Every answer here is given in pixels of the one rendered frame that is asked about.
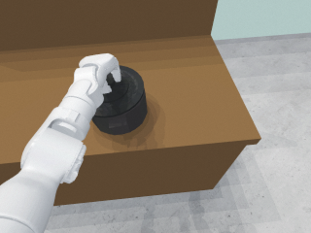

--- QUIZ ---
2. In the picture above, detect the knob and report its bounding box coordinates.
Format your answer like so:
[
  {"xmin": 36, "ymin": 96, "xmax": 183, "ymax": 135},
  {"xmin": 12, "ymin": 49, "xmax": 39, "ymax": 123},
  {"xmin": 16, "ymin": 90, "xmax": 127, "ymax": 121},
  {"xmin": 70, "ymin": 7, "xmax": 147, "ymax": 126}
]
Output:
[{"xmin": 106, "ymin": 75, "xmax": 116, "ymax": 88}]

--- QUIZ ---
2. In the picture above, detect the robot left hand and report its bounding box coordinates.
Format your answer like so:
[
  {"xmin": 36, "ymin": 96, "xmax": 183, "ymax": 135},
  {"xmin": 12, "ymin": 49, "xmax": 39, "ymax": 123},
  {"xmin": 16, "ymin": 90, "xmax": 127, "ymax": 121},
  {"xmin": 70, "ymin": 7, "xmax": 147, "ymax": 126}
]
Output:
[{"xmin": 79, "ymin": 53, "xmax": 121, "ymax": 94}]

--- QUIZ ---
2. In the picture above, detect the table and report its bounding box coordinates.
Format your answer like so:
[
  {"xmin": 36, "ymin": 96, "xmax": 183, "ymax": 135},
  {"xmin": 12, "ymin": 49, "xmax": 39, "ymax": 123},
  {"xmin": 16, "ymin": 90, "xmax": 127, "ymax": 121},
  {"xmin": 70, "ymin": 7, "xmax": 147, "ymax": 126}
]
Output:
[{"xmin": 0, "ymin": 0, "xmax": 261, "ymax": 206}]

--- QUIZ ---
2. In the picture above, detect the left robot forearm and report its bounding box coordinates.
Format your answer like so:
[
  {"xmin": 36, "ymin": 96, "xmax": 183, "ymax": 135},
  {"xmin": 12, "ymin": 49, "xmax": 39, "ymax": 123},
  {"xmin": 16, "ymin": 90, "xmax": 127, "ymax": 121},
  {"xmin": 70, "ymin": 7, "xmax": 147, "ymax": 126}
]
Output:
[{"xmin": 20, "ymin": 61, "xmax": 107, "ymax": 169}]

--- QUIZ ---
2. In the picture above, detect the lid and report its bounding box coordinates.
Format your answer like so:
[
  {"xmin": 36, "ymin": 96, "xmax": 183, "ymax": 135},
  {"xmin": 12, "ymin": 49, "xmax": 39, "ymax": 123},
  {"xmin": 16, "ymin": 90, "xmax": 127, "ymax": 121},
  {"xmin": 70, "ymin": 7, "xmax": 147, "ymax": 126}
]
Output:
[{"xmin": 94, "ymin": 65, "xmax": 145, "ymax": 118}]

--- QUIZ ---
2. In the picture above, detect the pot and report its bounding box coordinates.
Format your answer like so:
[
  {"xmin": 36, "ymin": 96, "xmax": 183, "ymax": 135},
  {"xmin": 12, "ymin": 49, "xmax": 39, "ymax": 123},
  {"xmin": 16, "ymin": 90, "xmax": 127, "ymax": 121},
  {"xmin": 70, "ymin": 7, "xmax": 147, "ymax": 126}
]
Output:
[{"xmin": 91, "ymin": 90, "xmax": 148, "ymax": 135}]

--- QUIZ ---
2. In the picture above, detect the left robot upper arm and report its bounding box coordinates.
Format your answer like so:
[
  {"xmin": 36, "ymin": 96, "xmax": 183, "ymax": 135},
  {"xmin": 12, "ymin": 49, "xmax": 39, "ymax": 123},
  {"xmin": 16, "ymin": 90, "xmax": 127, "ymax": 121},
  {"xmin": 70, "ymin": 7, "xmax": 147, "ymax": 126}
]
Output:
[{"xmin": 0, "ymin": 127, "xmax": 86, "ymax": 233}]

